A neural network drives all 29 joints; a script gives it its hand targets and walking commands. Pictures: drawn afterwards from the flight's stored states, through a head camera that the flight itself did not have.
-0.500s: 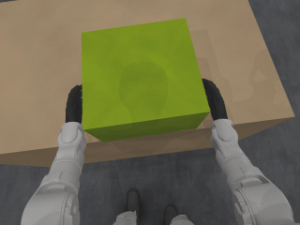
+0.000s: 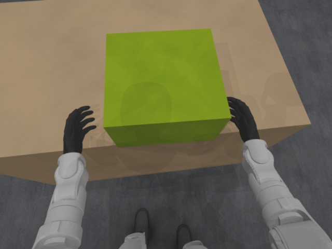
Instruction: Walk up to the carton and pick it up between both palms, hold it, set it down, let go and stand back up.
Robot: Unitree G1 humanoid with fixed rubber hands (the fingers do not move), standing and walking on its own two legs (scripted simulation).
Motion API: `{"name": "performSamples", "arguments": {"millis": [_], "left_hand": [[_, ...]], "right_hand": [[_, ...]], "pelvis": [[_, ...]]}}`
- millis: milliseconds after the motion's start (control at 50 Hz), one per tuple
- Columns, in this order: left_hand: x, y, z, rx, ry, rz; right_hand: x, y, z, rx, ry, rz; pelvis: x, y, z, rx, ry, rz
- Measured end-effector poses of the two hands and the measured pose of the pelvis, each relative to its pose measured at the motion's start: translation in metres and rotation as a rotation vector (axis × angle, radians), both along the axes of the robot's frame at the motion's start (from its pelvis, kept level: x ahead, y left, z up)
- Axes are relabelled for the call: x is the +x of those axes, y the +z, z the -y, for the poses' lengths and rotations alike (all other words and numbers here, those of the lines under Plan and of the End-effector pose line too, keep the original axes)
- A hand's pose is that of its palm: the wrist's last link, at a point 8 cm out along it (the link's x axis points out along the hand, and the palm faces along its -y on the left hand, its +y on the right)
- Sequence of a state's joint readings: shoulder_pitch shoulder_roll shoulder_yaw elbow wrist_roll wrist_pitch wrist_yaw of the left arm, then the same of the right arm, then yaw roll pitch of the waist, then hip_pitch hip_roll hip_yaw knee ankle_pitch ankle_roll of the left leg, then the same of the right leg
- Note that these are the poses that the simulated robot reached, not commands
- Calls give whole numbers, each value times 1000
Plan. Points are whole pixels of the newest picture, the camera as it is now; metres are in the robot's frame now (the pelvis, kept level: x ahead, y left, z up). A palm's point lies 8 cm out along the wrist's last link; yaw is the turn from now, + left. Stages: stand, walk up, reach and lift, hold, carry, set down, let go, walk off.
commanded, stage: set down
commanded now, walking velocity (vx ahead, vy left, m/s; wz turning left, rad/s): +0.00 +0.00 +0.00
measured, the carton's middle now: (163, 89) +0.53 +0.03 -0.06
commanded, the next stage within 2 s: none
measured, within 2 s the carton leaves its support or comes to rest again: neither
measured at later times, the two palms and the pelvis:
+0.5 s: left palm (58, 164) +0.30 +0.25 -0.01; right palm (273, 151) +0.34 -0.21 +0.01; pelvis +0.02 +0.00 +0.02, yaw +1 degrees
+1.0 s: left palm (72, 191) +0.25 +0.22 -0.03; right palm (281, 179) +0.29 -0.23 -0.01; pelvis +0.03 -0.03 +0.02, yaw +1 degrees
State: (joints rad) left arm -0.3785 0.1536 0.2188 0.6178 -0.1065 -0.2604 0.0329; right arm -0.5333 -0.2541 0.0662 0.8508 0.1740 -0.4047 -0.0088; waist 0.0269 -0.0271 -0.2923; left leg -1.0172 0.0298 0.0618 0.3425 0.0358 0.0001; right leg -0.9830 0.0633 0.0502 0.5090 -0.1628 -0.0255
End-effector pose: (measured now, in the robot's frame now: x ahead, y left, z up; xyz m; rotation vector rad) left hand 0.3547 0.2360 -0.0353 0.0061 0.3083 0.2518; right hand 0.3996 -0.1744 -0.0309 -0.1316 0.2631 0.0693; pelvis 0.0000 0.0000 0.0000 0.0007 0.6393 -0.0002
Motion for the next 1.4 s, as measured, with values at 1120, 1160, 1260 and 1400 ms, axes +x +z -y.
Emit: {"name": "performSamples", "arguments": {"millis": [1120, 1160, 1260, 1400], "left_hand": [[-109, 14, 12, -50, 51, -47], [-110, 16, 10, -53, 54, -42], [-115, 19, 5, -55, 74, -39], [-126, 15, 4, -67, 87, -88]], "right_hand": [[-119, 25, 47, 6, -17, -62], [-122, 26, 45, 3, -19, -68], [-132, 25, 44, -1, -25, -92], [-151, 19, 46, 2, -38, -142]], "pelvis": [[32, 24, 21, 28, 17, 458], [30, 24, 19, 28, 18, 469], [28, 25, 16, 29, 19, 492], [26, 25, 16, 30, 19, 517]]}}
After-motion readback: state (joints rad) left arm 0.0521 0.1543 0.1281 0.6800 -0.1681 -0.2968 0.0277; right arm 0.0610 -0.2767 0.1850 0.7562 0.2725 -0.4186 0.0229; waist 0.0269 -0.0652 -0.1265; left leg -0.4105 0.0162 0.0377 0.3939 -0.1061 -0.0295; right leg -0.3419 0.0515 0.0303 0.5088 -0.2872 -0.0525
